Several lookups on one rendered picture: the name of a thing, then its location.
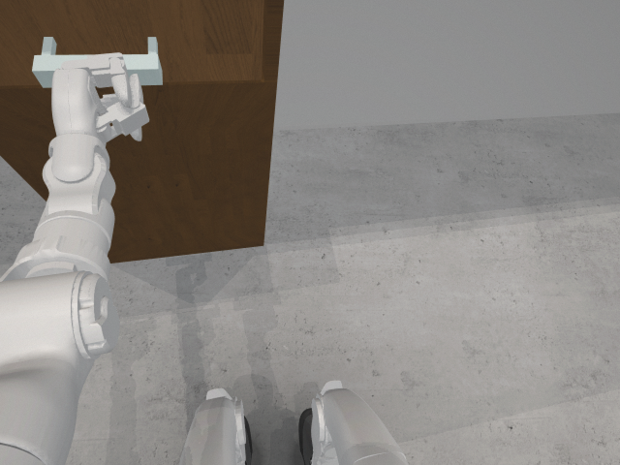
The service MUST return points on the drawer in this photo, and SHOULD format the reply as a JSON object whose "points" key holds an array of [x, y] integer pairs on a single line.
{"points": [[198, 40]]}

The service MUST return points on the cabinet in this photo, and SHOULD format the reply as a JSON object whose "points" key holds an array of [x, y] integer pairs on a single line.
{"points": [[197, 181]]}

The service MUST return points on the left robot hand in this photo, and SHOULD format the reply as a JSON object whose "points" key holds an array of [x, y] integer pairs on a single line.
{"points": [[76, 104]]}

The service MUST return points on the left robot forearm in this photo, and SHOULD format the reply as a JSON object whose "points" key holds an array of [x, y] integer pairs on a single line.
{"points": [[75, 230]]}

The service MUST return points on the robot left upper arm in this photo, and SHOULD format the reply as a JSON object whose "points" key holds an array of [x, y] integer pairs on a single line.
{"points": [[52, 328]]}

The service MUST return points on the left robot thigh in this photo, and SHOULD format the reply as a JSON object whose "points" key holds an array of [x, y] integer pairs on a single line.
{"points": [[218, 428]]}

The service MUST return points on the robot right shin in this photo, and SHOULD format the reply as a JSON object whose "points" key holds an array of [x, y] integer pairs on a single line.
{"points": [[324, 455]]}

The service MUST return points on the handle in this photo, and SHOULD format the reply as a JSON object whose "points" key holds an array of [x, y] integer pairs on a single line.
{"points": [[147, 66]]}

